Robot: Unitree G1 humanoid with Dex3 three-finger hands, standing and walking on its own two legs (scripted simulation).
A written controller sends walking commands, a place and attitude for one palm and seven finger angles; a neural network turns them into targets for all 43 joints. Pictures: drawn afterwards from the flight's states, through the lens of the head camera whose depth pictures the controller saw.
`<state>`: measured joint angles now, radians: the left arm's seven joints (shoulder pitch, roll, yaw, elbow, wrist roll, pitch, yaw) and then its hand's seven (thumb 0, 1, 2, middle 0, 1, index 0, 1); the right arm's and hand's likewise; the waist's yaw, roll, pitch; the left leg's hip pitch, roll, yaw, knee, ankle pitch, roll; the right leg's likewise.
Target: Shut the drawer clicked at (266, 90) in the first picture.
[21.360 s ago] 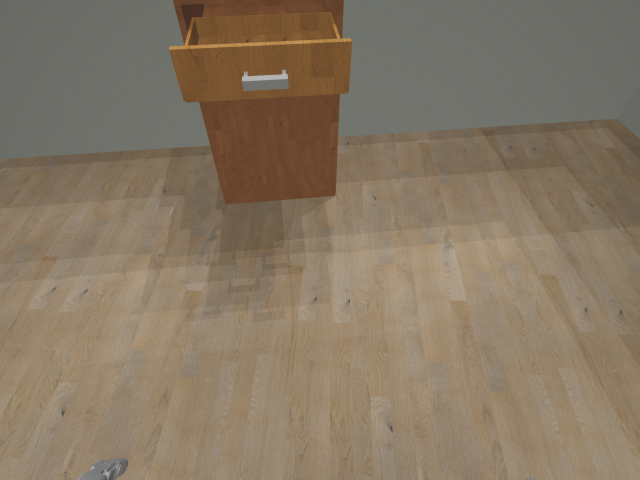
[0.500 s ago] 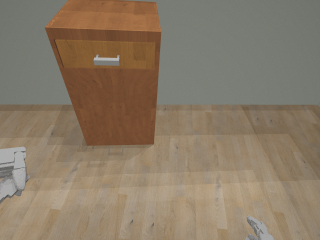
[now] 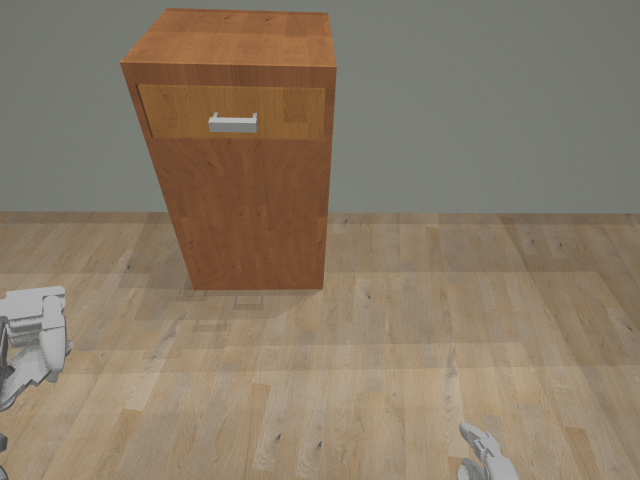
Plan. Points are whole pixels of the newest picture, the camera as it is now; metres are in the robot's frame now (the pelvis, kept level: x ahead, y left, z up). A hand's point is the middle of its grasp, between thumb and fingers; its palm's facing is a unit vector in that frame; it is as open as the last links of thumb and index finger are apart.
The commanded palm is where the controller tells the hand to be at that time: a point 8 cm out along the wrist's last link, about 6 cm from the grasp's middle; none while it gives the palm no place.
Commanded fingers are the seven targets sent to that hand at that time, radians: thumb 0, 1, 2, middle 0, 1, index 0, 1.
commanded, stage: let the arm hang, fingers relaxed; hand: left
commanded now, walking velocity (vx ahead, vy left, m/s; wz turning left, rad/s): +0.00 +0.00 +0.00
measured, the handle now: (234, 120) +0.93 +0.26 -0.01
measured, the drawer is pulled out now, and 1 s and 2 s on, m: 0.00 0.00 0.00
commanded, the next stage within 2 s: look to check the result in 1.12 s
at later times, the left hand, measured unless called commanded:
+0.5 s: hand out of the picture -0.04 +0.21 -0.16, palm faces +0.05 -0.97 -0.25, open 4.3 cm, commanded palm none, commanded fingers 0.00 0.90 0.90 -0.40 -0.52 -0.40 -0.52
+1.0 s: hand out of the picture +0.04 +0.19 -0.16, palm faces +0.03 -0.97 -0.22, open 7.3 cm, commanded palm none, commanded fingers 0.00 0.90 0.90 -0.20 -0.30 -0.20 -0.30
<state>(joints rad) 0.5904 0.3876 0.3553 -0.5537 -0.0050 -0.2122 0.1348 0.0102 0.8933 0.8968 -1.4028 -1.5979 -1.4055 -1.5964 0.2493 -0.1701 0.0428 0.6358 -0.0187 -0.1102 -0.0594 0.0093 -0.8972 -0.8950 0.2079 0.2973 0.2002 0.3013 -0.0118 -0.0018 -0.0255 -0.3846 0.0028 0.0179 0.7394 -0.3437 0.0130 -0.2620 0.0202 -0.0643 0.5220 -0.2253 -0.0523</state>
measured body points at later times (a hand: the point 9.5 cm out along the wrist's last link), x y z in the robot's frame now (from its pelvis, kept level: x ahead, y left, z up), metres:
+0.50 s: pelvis +0.00 +0.00 +0.01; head +0.03 +0.01 +0.46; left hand -0.04 +0.26 -0.14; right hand -0.01 -0.23 -0.15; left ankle +0.02 +0.12 -0.73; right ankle +0.02 -0.10 -0.73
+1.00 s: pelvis +0.00 +0.01 +0.01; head +0.00 +0.00 +0.46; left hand +0.04 +0.25 -0.14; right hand +0.02 -0.22 -0.15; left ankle +0.02 +0.12 -0.73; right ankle +0.02 -0.10 -0.73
